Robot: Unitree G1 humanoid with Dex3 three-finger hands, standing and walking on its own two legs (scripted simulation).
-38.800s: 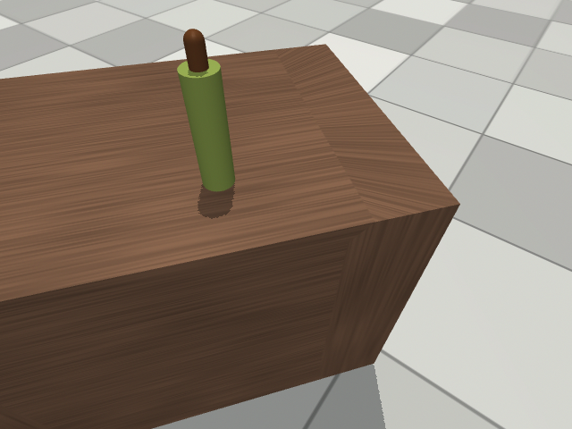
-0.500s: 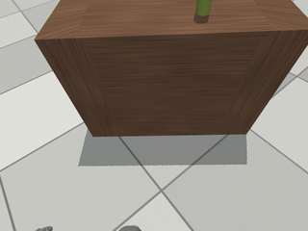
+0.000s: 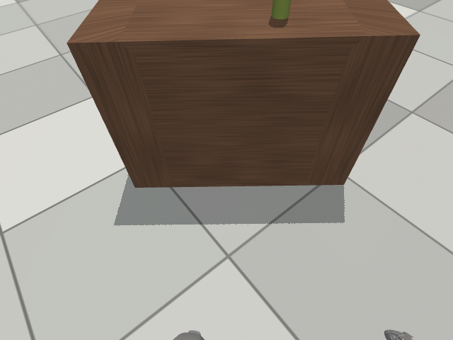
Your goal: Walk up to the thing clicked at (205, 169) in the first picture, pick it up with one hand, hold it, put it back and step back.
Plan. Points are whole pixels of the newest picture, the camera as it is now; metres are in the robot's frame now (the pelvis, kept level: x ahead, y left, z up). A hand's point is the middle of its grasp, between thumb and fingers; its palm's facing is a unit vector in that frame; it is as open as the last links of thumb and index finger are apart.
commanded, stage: step back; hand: right
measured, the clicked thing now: out of the picture +1.15 -0.15 +0.18
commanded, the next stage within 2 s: stand in 1.28 s
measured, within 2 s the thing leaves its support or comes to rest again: neither
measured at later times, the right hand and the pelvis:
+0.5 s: hand out of the picture +0.06 -0.25 -0.15, palm faces -0.08 +0.93 -0.35, open 7.4 cm; pelvis -0.02 +0.01 +0.00, yaw +4 degrees
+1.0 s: hand out of the picture +0.15 -0.20 -0.14, palm faces -0.09 +0.94 -0.33, open 7.4 cm; pelvis +0.02 +0.04 +0.01, yaw +3 degrees
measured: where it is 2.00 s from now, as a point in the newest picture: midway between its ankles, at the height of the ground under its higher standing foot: outside the picture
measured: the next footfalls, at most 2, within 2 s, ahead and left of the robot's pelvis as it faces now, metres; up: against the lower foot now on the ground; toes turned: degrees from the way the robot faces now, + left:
left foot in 0.20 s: +0.08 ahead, +0.17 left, +0.00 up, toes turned +6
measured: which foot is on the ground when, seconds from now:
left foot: up 0.00-0.18, down 0.20-1.00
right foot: down 0.00-1.00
